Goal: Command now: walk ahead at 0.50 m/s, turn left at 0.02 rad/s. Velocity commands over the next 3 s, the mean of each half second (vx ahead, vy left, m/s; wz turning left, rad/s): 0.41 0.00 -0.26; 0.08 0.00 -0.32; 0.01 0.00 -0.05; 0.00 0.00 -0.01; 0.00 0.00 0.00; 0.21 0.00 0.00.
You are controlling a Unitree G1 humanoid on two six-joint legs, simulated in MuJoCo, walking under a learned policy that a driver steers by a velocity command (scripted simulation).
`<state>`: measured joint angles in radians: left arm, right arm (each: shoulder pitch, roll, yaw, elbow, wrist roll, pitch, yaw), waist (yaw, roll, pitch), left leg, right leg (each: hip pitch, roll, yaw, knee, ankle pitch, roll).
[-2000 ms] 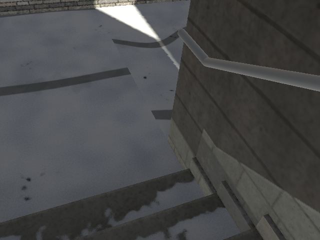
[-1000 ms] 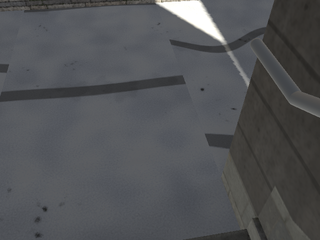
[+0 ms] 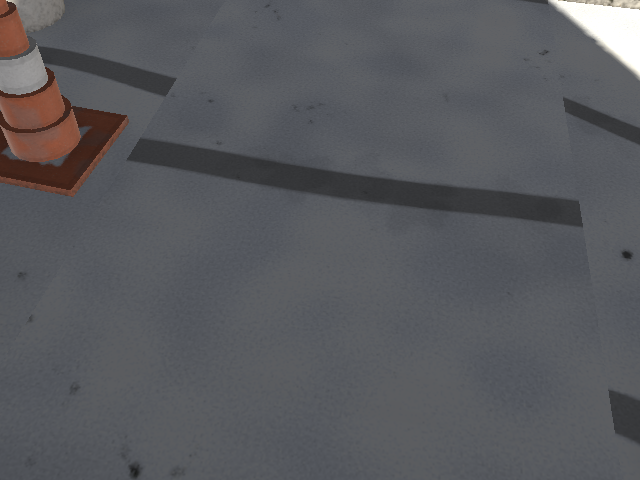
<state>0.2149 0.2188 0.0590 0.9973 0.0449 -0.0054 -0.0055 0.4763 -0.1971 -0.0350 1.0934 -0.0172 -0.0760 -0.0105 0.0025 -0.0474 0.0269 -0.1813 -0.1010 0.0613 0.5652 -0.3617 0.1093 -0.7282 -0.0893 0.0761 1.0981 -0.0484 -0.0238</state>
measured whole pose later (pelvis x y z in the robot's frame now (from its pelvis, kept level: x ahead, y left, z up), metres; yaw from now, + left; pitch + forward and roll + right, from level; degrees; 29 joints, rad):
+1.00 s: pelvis +0.42 -0.06 -0.16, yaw -20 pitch -1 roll -1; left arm 0.24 0.25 0.06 0.89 0.01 0.07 0.01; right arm 0.18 -0.19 -0.03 0.88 -0.03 -0.01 -0.02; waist -0.01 -0.02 0.05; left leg -0.34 -0.02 0.02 0.47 -0.11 0.06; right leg -0.33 0.06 0.05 0.82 -0.45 -0.01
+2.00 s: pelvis +0.46 -0.08 -0.15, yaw -20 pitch -2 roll +0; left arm 0.37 0.12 -0.01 1.16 0.01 -0.01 0.04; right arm 0.27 -0.15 -0.02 1.17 -0.01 0.00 -0.03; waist -0.01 0.00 0.04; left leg -0.23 -0.05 0.01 0.42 -0.16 0.04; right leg -0.04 0.03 0.01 0.41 -0.33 -0.03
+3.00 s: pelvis +0.58 -0.07 -0.17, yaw -21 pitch -1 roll +0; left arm 0.50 0.17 0.04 1.15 0.02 -0.06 0.01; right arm 0.24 -0.19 -0.07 1.03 -0.02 -0.07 0.00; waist 0.01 -0.05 0.04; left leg -0.30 -0.03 0.10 0.63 -0.32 0.08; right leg -0.20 -0.02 0.03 1.01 -0.46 -0.07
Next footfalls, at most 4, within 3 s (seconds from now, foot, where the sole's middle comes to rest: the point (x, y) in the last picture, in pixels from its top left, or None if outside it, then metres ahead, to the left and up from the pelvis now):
0.34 right None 0.40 -0.17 -0.93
0.72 left None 0.57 -0.03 -0.93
1.10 right None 0.40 -0.16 -0.93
2.92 left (330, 448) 0.66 -0.02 -0.93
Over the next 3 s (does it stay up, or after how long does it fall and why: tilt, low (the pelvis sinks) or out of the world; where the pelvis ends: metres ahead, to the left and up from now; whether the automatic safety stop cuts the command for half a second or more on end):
stays up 0.58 -0.07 -0.17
